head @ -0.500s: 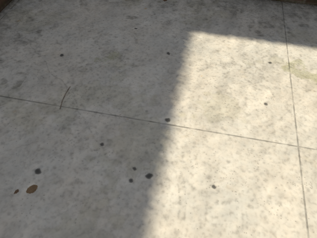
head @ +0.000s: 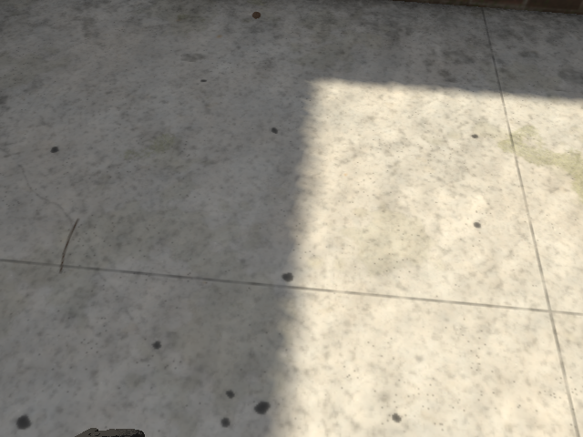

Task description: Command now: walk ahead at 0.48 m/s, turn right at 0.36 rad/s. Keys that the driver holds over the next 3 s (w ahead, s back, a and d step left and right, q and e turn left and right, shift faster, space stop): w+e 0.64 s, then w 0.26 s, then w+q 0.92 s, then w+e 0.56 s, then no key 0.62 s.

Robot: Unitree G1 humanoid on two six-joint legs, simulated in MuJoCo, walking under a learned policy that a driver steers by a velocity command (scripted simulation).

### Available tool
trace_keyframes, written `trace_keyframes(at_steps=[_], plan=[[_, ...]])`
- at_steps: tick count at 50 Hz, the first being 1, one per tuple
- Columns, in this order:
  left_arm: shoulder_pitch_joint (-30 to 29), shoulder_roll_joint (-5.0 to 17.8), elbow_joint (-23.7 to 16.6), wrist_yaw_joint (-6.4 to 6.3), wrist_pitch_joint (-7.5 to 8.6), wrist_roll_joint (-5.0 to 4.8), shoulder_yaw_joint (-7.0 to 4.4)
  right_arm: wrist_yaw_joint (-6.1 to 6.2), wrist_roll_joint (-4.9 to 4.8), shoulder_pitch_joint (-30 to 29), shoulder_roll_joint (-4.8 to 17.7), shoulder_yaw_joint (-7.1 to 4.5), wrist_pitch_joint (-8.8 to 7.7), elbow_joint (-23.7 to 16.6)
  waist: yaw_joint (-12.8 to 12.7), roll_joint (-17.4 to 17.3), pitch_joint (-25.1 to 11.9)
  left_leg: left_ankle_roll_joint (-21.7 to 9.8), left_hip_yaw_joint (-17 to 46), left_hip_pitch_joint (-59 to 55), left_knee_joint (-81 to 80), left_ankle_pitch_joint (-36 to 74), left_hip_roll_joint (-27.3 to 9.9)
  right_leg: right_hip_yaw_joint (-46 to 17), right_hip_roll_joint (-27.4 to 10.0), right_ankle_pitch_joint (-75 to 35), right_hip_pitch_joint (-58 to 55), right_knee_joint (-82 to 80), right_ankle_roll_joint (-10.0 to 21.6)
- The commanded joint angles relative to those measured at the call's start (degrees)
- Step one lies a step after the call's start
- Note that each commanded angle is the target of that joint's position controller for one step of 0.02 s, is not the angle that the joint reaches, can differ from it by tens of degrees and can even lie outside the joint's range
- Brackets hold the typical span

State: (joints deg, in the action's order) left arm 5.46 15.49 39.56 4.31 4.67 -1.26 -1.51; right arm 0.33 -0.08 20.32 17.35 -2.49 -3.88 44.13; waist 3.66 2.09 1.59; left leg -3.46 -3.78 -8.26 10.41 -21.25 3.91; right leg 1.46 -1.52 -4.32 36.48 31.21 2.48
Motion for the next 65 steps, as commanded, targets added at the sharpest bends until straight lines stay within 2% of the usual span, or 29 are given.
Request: trace_keyframes(at_steps=[1, 3, 4, 5, 6, 7, 8, 10, 13, 18, 22, 25, 26, 27, 28, 29, 30, 33, 42, 47, 49, 50, 51, 52, 53, 54, 56, 60, 65], plan=[[-3.55, 6.36, -5.63, 0.51, 0.89, 0.27, -1.99, 1.16, 0.08, 0.72, 10.73, -2.93, 0.66, -2.41, -1.92, -7.72, -1.23, -3.88, 0.4, -1.64, 10.16, 63.43, -17.14, 3.43, 4.26, 7.7, -3.56, 0.49, 3.21], [9.88, 10.88, -3.38, -0.49, 0.36, 0.02, -4.39, 1.97, 0.33, -0.5, 11.39, -2.85, 1.73, -3.3, -9.61, -7.72, -9.6, -1.42, -2.35, 4.28, 31.14, 71.42, -15.01, 3.8, 6.99, 7.28, -23.28, -1.81, 6.82], [18.75, 15.03, -2.42, -1.57, -0.43, 0.08, -5.52, 2.21, 1.71, 0.8, 8.96, -1.72, 1.07, -4.86, -12.31, -0.66, -16.9, 0.4, -2.7, 19.22, 49.4, 49.67, -12.29, -11.26, -3.4, 5.27, -42.63, -0.2, 10.92], [18.23, 17.09, -3.0, -1.51, -0.12, -0.4, -5.94, 0.9, 1.55, 6.95, 2.13, 0.4, -0.45, -6.09, -6.94, 14.17, -24.63, 5.44, 3.58, 43.94, 72.45, -8.17, 1.83, -45.67, -18.29, 15.66, -62.41, -6.12, 24.29], [18.79, 12.2, -2.81, -1.87, -0.43, -0.4, -4.94, -0.37, -0.22, 1.24, 8.39, -0.65, -2.65, -6.81, -11.06, 5.11, -25.07, 3.97, 13.11, 50.12, 75.41, -7.79, -1.01, -47.52, -16.75, 23.08, -62.31, -11.89, 21.57], [16.63, 10.86, -3.22, -2.36, -0.54, 0.15, -4.48, -1.02, -2.44, -4.88, 9.19, -0.81, -3.73, -9.31, -10.93, 2.41, -16.18, 3.11, 12.76, 52.81, 72.7, -4.14, -4.06, -38.54, -14.94, 23.2, -55.2, -13.13, 18.45], [13.11, 10.39, -3.65, -2.44, -0.45, 0.36, -4.26, -0.96, -1.69, -7.33, 8.02, -0.29, -4.41, -10.28, -8.05, -4.46, -8.82, 2.61, 11.39, 52.06, 66.23, -1.24, -6.3, -33.09, -12.57, 17.56, -44.56, -14.82, 16.81], [8.27, 8.73, -5.23, -2.91, -0.37, 1.15, -3.6, -0.6, 0.42, -6.8, 7.95, -0.79, -3.78, -10.14, -4.01, -3.67, -3.78, 3.61, 10.55, 45.95, 59.2, 1.16, -8.71, -26.65, -8.83, 7.1, -31.89, -17.29, 16.17], [6.96, 9.34, -4.77, -3.7, -0.34, 0.73, -3.85, -0.27, 1.2, -4.27, 6.1, -0.2, -2.16, -9.62, -1.78, -1.07, -1.94, 6.79, 8.08, 42.34, 50.53, 2.32, -9.64, -21.1, -6.82, 0.2, -22.03, -19.3, 16.6], [10.19, 11.52, -3.09, -4.73, -1.25, -0.09, -4.65, -0.36, 0.89, -15.01, 3.28, 1.1, -2.29, -11.98, -6.49, 1.25, -1.4, 8.9, 5.79, 34.23, 28.04, 23.07, -5.65, -15.37, -1.43, 8.04, -15.16, -17.38, 11.4], [13.05, 11.2, -1.91, -4.93, -2.08, -0.64, -4.71, -0.77, -0.54, -16.63, 6.22, -0.41, -3.0, -12.69, -6.64, 3.53, -2.8, 7.52, 8.94, 31.36, 20.58, 22.27, -4.76, -22.41, -4.15, 16.1, -21.74, -11.46, 8.61], [12.59, 8.26, -2.26, -4.69, -2.31, 0.03, -3.96, -0.53, -0.47, -8.62, 8.34, -2.37, -3.56, -11.07, -1.67, 4.56, -5.12, 3.44, 8.26, 19.86, 17.19, 16.16, -5.61, -23.63, -2.53, 17.01, -21.62, -1.62, 5.05], [13.32, 3.93, -3.09, -4.3, -2.03, 0.68, -2.49, -0.07, 0.52, -1.41, 11.24, -3.33, -3.76, -10.76, 1.36, -1.69, -11.43, -0.34, 17.04, 8.24, 16.06, 10.4, -14.7, -19.04, 1.21, 22.64, -16.89, 13.64, 2.71], [20.32, 0.46, -5.17, -4.16, -1.31, -0.38, -1.27, -0.19, 1.7, 2.9, 16.46, -4.53, -2.9, -9.41, -1.65, -20.06, -17.77, -9.26, 43.65, -7.22, 9.31, -2.91, -27.58, -10.91, 8.31, 39.84, 0.82, 33.04, -0.81], [20.21, 6.17, -4.4, -4.4, -1.34, -1.61, -2.23, -0.68, 0.66, 3.15, 12.95, -4.19, -2.58, -8.99, -0.64, -18.36, -15.43, -10.46, 53.34, -6.12, 5.65, -18.3, -29.25, -11.19, 3.9, 36.88, 9.56, 42.38, -1.77], [14.82, 9.76, -4.55, -4.58, -1.77, -1.32, -3.29, -0.49, 0.29, 0.81, 9.16, -3.21, -2.38, -9.66, 0.96, -11.88, -8.85, -8.12, 44.36, -0.85, 5.11, -17.43, -26.46, -10.8, 1.8, 31.23, 11.17, 45.21, -2.12], [11.29, 9.93, -5.13, -4.75, -2.15, -0.43, -3.52, -0.39, 0.62, -1.72, 7.51, -2.61, -2.11, -9.66, 0.64, -7.94, -5.22, -6.39, 35.07, 4.88, 5.53, -8.16, -23.63, -9.22, 0.05, 26.89, 9.71, 44.46, -2.42], [9.43, 7.25, -5.95, -4.14, -2.67, -0.25, -3.51, -0.14, 1.16, -4.37, 4.63, -1.73, -2.25, -8.22, -1.57, -9.78, -0.95, -5.38, 20.4, 14.23, 2.24, 7.31, -17.98, -8.35, -3.08, 21.1, 4.07, 38.18, -2.66], [-1.24, 2.11, -7.22, -2.46, -1.44, 0.55, -1.19, -0.54, -0.68, -1.58, 8.33, -2.82, -1.99, -2.03, -0.01, -6.06, 1.26, -7.58, 7.18, 12.73, -1.69, 22.35, -17.03, -3.73, -2.85, 6.54, 1.12, 10.35, -2.84], [-8.17, 3.26, -9.69, -1.48, -0.49, -0.01, -1.33, -0.65, -1.81, 3.1, 9.83, -3.04, -0.52, 1.68, 1.1, -6.88, 3.02, -6.65, 7.85, 8.37, 0.57, 26.97, -19.34, -1.51, -1.04, 9.11, -3.02, 1.19, -0.56], [-4.28, 5.42, -8.98, -1.49, 0.0, 0.23, -2.4, -0.4, -2.09, 2.39, 11.15, -3.29, 0.2, 2.26, -2.46, -7.69, 0.66, -5.43, 7.87, 7.37, 6.11, 37.73, -19.18, -0.48, 1.01, 11.11, -10.95, -2.5, 1.19], [2.78, 7.41, -6.83, -1.88, 0.09, 0.53, -3.63, -0.25, -2.23, 1.59, 11.07, -3.11, 0.4, 2.34, -6.61, -6.94, -3.71, -4.03, 5.84, 9.48, 13.99, 44.55, -16.94, 0.62, 2.39, 8.71, -21.86, -5.16, 2.63], [11.79, 10.51, -4.51, -2.63, -0.11, 1.05, -5.06, -0.15, -1.58, 1.27, 9.13, -2.27, 0.15, 1.74, -10.76, -6.06, -10.28, -1.92, 4.11, 17.51, 25.46, 39.63, -14.08, -2.42, -1.07, 6.95, -37.32, -3.18, 4.5], [19.78, 16.42, -3.72, -3.58, -0.66, 2.59, -6.34, -0.39, -0.12, 4.34, 2.83, -0.21, -0.64, -0.66, -11.37, 5.74, -20.31, 2.08, 1.32, 38.29, 47.79, 13.39, -7.03, -23.57, -17.67, 9.14, -59.89, -2.05, 11.04], [20.34, 14.19, -3.49, -3.68, -0.97, 2.28, -5.61, -0.38, -1.13, 5.99, 2.73, 0.06, -1.47, -0.11, -10.97, 11.46, -25.94, 3.03, 8.89, 46.86, 59.45, -12.49, -2.86, -40.6, -23.78, 17.04, -61.0, -10.39, 15.27], [17.34, 10.43, -3.1, -3.56, -0.89, 1.59, -4.4, -0.48, -2.65, 2.04, 7.97, -1.71, -1.62, -0.69, -10.97, 6.69, -16.39, 2.78, 11.26, 51.64, 63.34, -9.72, -5.97, -33.68, -21.45, 21.46, -53.42, -12.49, 12.91], [10.44, 6.13, -2.42, -3.2, -0.38, 1.06, -3.06, -0.29, -2.13, -2.67, 6.95, -1.87, -1.07, -1.77, -7.27, 3.92, -5.64, 2.77, 8.78, 50.83, 59.6, -0.8, -10.14, -20.43, -16.33, 19.21, -39.07, -16.65, 9.93], [5.14, 4.53, -0.6, -3.05, 1.85, 2.0, -3.32, -0.12, -1.69, 0.06, 2.94, -1.84, 1.72, -0.57, -2.36, 3.6, -1.06, 4.36, 9.61, 43.83, 55.99, 7.74, -12.13, -7.51, -13.38, 7.01, -27.07, -23.3, 9.13], [6.52, 6.79, 2.23, -4.21, 2.04, 2.14, -4.19, -0.92, -1.22, -6.93, 1.66, -1.46, 1.68, -3.27, -3.65, 1.15, 1.69, 4.64, 9.1, 46.6, 41.33, 21.04, -11.63, 2.52, -12.08, 1.06, -28.97, -24.53, 8.02]])
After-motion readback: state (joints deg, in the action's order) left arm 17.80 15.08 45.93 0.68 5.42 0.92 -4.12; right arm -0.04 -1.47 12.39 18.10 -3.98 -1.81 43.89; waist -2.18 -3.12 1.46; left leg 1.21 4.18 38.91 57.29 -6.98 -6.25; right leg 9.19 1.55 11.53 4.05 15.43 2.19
